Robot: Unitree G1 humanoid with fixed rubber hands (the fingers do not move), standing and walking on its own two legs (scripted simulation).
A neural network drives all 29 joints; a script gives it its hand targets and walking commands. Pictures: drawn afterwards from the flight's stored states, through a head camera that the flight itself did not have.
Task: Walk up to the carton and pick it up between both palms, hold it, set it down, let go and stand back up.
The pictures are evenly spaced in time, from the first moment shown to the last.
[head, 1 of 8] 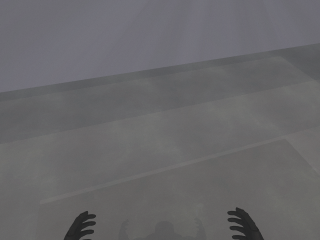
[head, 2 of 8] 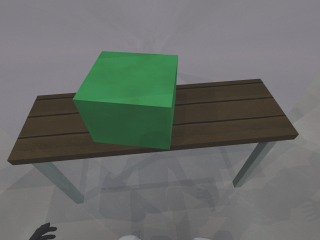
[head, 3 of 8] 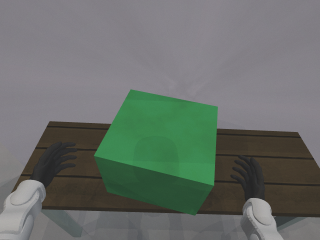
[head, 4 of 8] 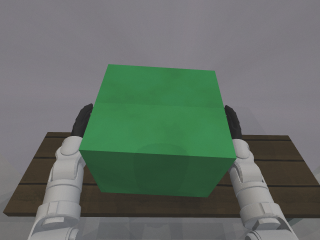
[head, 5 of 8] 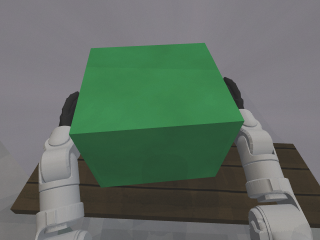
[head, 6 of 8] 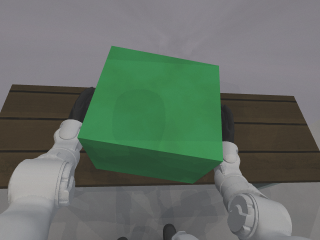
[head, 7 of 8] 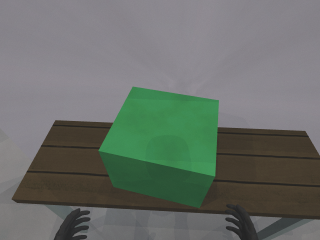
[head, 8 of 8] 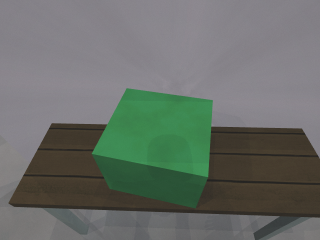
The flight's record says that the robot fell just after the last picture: no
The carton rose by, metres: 0.24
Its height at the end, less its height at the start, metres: +0.00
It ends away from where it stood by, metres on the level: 0.02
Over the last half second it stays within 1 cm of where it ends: yes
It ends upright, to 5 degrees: yes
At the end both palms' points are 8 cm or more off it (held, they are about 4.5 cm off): yes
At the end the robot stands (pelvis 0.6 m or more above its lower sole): yes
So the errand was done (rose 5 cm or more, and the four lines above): yes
